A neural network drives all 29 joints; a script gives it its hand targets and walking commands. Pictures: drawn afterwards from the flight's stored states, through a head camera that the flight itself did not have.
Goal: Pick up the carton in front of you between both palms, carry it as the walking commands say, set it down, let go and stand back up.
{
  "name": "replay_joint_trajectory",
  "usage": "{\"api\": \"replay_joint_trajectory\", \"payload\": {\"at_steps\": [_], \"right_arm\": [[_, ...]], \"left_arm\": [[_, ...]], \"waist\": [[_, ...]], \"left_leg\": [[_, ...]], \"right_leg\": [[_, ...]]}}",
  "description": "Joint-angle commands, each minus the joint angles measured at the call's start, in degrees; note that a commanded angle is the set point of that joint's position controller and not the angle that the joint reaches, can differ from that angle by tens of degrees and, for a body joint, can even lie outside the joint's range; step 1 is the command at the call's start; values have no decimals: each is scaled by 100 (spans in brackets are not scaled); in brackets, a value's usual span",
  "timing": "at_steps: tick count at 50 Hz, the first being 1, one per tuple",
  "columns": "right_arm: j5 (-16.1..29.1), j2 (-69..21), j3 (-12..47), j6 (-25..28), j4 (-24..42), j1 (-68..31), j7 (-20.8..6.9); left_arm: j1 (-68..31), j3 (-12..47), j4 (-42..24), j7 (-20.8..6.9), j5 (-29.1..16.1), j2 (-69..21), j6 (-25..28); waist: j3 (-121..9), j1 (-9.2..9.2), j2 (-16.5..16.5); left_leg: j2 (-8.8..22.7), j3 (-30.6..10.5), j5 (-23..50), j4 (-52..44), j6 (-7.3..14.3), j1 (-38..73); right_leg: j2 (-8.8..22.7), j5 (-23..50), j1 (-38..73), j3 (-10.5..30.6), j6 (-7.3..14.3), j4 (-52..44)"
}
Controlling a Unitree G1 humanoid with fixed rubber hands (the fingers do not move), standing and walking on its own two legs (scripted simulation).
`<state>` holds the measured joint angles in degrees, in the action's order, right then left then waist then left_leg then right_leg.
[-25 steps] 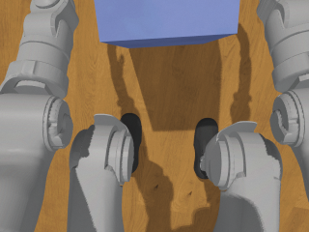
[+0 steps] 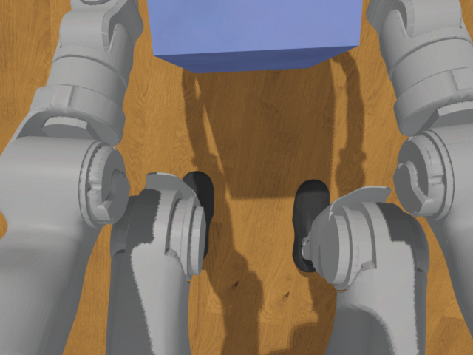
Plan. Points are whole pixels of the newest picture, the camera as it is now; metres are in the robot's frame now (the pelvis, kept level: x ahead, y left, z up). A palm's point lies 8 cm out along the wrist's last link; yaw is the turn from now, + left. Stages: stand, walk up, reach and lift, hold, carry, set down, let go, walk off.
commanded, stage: reach and lift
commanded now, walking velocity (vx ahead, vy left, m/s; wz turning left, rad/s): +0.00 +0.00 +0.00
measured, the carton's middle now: out of the picture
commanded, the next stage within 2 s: none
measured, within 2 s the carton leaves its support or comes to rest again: leaves its support in 0.26 s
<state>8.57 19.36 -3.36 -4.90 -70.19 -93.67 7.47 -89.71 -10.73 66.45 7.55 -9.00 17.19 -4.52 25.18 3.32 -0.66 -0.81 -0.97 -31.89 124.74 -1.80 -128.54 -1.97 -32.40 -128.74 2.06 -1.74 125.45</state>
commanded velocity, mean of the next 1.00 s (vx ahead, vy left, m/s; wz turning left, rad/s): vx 0.00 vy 0.00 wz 0.00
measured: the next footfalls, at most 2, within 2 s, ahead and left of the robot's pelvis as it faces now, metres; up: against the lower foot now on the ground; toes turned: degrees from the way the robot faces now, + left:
none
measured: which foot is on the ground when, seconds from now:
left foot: down 0.00-1.00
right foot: down 0.00-1.00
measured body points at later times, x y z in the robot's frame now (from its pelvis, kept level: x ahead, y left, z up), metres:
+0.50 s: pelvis +0.01 +0.00 +0.04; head +0.31 +0.01 +0.37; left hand +0.53 +0.18 -0.06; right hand +0.56 -0.12 -0.05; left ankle +0.12 +0.13 -0.34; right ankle +0.11 -0.13 -0.34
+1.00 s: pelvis +0.01 +0.00 +0.15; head +0.25 +0.00 +0.52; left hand +0.50 +0.17 +0.09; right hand +0.51 -0.13 +0.10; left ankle +0.12 +0.13 -0.34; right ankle +0.11 -0.13 -0.34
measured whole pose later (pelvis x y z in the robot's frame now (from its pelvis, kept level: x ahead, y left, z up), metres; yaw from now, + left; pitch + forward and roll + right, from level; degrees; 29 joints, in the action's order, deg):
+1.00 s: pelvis +0.01 +0.00 +0.15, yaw +0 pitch +42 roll +0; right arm -12.9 -1.3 -25.9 -24.4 -36.9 -58.3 2.3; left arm -56.2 -28.0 34.0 1.3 13.0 -1.2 -25.6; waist -10.5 1.7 -1.2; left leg -2.3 -3.0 -26.7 95.0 -2.4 -110.4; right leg -3.9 -27.7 -110.0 3.7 -2.5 95.6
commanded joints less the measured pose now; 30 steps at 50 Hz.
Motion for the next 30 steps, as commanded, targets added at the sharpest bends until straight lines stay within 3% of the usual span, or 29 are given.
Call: {"api": "replay_joint_trajectory", "payload": {"at_steps": [1, 3, 7, 12, 15, 17, 20, 21, 25, 30], "right_arm": [[-193, -4729, 613, -246, 977, -2472, -1435], [-308, -5144, 484, -375, 1087, -2322, -1606], [-158, -5728, 664, -546, 1568, -2421, -1754], [320, -6431, 1415, -633, 2890, -2833, -1654], [292, -6939, 1654, -814, 3754, -2860, -1579], [198, -7271, 1751, -967, 3977, -2555, -1489], [-80, -7545, 1617, -1200, 3676, -1866, -1510], [-226, -7547, 1450, -1236, 3447, -1736, -1535], [-996, -7650, 456, -1401, 2304, -859, -1728], [-1543, -7365, -314, -1407, 1980, -988, -1745]], "left_arm": [[-2858, 919, -1058, -1499, 210, -4420, -286], [-2797, 905, -1242, -1734, 332, -4828, -445], [-2903, 1165, -1745, -2005, 114, -5332, -664], [-3013, 1847, -2861, -1936, -514, -6084, -764], [-2908, 2080, -3468, -1889, -554, -6497, -975], [-2855, 2233, -3898, -1800, -477, -6749, -1102], [-2384, 2203, -3823, -1766, -173, -6901, -1306], [-2186, 2086, -3649, -1774, -24, -7035, -1354], [-1443, 1170, -2529, -1905, 870, -7052, -1523], [-1545, 606, -2219, -1966, 1388, -7005, -1549]], "waist": [[-6370, 193, -279], [-6192, 205, -284], [-6841, 214, -296], [-9568, 212, -296], [-11359, 199, -309], [-12084, 129, -309], [-11339, 88, -169], [-10779, 106, -158], [-8490, 112, -160], [-8034, 33, -78]], "left_leg": [[-454, 563, 1347, -793, -3, 2942], [-466, 585, 1294, -771, 47, 2765], [-480, 606, 1661, -686, 102, 2972], [-544, 645, 2976, -643, 48, 4164], [-640, 654, 3722, -734, -5, 4730], [-720, 721, 3753, -893, -60, 4738], [-787, 712, 3350, -1291, -69, 4678], [-793, 734, 2570, -1506, -70, 4114], [-787, 683, 1621, -2111, -5, 3475], [-798, 650, 908, -2691, 58, 3383]], "right_leg": [[-499, 1217, 2994, -483, 83, -702], [-520, 1139, 2837, -544, 120, -698], [-555, 1420, 2906, -589, 195, -627], [-612, 2618, 4190, -647, 168, -562], [-665, 3381, 4968, -664, 123, -638], [-725, 3570, 5251, -682, 73, -817], [-787, 3039, 4531, -723, 19, -1229], [-777, 2468, 4373, -730, 29, -1379], [-808, 1276, 3032, -693, 42, -2137], [-840, 633, 2972, -670, 157, -2725]]}}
